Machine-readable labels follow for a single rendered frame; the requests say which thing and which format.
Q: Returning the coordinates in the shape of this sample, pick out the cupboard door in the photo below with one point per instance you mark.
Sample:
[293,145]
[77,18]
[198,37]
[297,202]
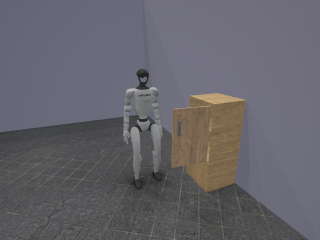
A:
[192,146]

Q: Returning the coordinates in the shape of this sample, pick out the left robot hand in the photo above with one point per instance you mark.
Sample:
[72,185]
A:
[160,130]

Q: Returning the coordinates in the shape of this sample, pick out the right robot hand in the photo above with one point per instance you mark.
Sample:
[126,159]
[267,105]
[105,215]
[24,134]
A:
[125,134]

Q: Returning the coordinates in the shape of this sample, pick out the right robot upper arm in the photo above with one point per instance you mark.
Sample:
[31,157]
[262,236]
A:
[128,96]

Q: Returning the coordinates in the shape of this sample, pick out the left robot upper arm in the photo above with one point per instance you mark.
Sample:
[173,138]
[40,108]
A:
[155,98]

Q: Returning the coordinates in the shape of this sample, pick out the robot right forearm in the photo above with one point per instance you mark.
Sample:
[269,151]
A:
[125,119]

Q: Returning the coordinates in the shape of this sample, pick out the right robot foot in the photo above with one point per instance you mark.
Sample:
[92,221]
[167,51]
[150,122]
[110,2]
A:
[137,183]

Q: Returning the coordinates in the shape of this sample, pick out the humanoid robot head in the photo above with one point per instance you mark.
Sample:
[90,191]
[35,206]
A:
[141,73]

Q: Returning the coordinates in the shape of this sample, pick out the robot left forearm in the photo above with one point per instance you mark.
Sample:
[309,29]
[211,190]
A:
[156,116]

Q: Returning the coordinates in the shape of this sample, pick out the handle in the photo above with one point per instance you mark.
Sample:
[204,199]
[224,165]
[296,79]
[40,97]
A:
[179,128]

